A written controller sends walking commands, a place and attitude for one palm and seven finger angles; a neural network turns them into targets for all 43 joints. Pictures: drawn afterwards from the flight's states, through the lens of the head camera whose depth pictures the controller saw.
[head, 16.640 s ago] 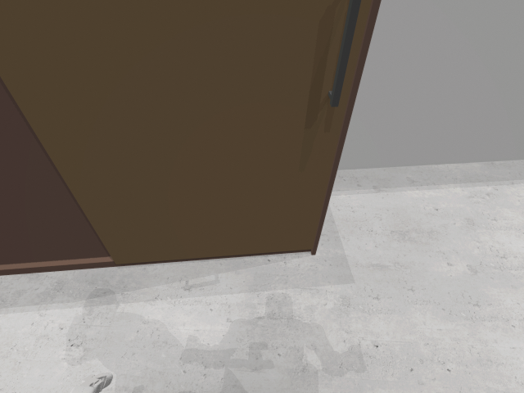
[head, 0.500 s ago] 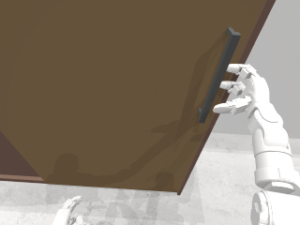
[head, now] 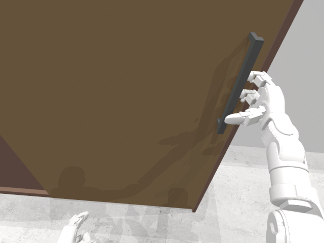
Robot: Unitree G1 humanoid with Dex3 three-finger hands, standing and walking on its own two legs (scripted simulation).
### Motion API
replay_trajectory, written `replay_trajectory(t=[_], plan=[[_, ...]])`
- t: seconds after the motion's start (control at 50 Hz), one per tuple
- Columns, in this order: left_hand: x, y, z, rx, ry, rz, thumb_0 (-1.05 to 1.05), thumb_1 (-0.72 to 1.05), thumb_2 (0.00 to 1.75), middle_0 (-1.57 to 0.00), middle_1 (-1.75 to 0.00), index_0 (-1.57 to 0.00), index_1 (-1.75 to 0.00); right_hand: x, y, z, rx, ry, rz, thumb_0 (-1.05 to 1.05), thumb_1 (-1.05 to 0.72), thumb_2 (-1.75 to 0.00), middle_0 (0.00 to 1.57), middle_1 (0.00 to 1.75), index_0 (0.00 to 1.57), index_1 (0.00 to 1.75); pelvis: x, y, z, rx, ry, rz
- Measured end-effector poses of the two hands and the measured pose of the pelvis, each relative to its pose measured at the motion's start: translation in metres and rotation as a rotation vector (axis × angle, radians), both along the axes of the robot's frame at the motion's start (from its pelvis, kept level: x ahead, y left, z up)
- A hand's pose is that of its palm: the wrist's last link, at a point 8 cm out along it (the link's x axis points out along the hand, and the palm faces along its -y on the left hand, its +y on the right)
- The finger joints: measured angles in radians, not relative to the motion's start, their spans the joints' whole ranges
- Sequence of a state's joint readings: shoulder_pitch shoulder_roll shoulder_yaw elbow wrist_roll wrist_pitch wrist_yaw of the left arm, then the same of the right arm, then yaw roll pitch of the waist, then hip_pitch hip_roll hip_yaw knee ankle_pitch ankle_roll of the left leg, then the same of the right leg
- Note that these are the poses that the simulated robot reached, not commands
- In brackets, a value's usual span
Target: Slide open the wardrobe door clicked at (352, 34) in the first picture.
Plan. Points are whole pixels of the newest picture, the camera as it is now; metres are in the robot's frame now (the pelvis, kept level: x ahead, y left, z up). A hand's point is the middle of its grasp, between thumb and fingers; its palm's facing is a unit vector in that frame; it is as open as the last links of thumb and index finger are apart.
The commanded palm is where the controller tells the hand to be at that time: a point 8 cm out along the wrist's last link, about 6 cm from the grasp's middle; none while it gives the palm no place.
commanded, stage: slide the fingers in behind the handle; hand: right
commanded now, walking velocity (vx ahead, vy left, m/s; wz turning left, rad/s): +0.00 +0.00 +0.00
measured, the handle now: (233, 90) +0.47 -0.14 +0.18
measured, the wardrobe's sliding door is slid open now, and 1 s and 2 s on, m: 0.00 0.00 0.00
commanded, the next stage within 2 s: grip the handle and tug to test in 1.16 s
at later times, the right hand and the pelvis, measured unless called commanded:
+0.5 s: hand (241, 100) +0.41 -0.15 +0.19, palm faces +0.01 +1.00 +0.00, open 14.0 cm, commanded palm +0.38 -0.19 +0.19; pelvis +0.00 +0.00 +0.00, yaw +0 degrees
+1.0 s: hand (234, 98) +0.42 -0.13 +0.19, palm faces -0.01 +1.00 +0.01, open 13.9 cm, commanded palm +0.39 -0.18 +0.19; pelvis +0.00 -0.01 +0.00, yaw +0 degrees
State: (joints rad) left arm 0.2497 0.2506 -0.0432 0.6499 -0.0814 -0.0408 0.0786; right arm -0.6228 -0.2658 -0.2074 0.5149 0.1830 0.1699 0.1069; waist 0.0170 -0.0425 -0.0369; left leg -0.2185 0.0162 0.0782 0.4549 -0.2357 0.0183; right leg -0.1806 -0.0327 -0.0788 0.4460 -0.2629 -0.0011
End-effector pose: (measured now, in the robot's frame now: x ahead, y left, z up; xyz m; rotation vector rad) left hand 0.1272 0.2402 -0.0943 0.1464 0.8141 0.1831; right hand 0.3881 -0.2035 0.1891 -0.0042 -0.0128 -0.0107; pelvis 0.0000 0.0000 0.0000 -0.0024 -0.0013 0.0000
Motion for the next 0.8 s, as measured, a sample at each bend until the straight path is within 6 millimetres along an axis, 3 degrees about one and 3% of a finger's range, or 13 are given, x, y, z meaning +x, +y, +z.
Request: replay_trajectory(t=[0.6, 0.8], plan=[[0.005, -0.006, 0.002, 0.007, 0.012, -0.011, 0.02, 0.91, 0.9, -0.2, -0.3, -0.2, -0.3, -0.002, 0.003, -0.004, 0.009, 0.006, 0.01, -0.01, 0.5, -0.29, 0.3, 1.2, 0.3, 1.2, 0.003, -0.006, 0.0, 0.004, -0.002, -0.002], [0.009, -0.013, 0.002, 0.007, 0.011, -0.022, 0.02, 0.91, 0.9, -0.2, -0.3, -0.2, -0.3, 0.007, 0.018, -0.002, 0.016, 0.003, 0.029, -0.01, 0.5, -0.29, 0.31, 1.21, 0.3, 1.2, 0.002, -0.008, 0.0, 0.004, 0.006, -0.003]])
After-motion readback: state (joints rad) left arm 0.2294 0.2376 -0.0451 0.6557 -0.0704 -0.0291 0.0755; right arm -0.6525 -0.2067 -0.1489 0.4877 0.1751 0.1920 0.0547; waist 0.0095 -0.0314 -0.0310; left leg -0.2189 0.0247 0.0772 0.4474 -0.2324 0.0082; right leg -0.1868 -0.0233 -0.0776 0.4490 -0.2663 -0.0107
